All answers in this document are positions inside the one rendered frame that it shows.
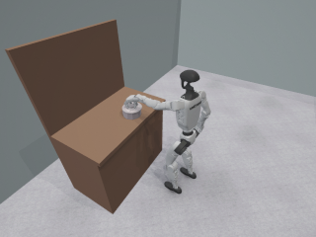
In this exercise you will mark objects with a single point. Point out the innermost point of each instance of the robot foot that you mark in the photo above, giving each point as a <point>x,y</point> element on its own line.
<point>185,171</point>
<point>169,186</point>

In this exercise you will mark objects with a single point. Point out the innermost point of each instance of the table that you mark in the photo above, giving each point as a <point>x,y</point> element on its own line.
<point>75,83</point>

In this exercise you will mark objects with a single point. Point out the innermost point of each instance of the lid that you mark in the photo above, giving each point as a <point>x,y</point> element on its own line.
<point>132,110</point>

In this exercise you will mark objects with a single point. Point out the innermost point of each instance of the pot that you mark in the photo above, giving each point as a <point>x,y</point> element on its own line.
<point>131,116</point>

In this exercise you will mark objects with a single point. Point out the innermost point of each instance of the right robot forearm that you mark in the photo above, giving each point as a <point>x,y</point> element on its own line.
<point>202,120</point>

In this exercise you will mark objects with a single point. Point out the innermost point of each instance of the robot left upper arm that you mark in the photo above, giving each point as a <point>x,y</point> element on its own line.
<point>175,105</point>

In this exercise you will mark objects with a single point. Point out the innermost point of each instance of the robot left hand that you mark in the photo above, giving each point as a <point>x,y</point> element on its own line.
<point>130,100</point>

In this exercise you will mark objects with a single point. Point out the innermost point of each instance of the left robot forearm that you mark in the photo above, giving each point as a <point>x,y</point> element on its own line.
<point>144,100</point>

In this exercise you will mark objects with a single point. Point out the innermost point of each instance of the right robot foot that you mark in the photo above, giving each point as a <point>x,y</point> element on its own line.
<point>185,171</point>

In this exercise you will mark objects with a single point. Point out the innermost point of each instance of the left robot foot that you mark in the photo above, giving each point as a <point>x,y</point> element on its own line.
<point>169,186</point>

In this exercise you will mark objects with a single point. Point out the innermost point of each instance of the robot right upper arm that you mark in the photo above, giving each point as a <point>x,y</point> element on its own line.
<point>204,103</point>

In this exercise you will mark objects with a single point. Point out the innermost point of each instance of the robot right hand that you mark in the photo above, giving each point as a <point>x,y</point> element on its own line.
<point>200,127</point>

